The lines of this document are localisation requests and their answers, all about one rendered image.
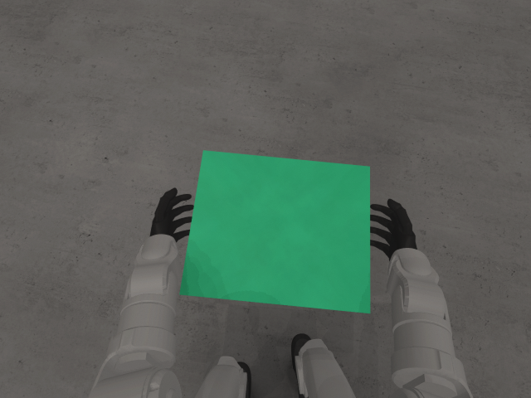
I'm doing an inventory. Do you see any robot right forearm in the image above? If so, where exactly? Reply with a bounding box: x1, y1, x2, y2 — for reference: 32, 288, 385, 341
387, 248, 473, 398

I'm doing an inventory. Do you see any carton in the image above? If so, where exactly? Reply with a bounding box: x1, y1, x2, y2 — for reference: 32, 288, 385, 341
179, 150, 370, 313

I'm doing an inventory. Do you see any robot left forearm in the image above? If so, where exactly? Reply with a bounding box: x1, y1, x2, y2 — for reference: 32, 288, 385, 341
88, 234, 182, 398

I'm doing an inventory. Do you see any robot left thigh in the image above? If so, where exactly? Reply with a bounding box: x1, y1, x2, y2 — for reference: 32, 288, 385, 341
193, 365, 247, 398

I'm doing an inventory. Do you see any left robot shin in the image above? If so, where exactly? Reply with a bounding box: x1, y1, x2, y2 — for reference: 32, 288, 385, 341
217, 357, 241, 370

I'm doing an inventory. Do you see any right robot hand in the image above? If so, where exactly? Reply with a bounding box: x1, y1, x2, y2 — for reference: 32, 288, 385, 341
370, 199, 417, 262

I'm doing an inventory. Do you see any left robot hand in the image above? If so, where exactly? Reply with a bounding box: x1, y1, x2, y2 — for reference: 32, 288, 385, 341
150, 188, 194, 243

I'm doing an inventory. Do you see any robot left upper arm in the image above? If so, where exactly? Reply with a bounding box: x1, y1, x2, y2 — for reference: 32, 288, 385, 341
89, 366, 182, 398

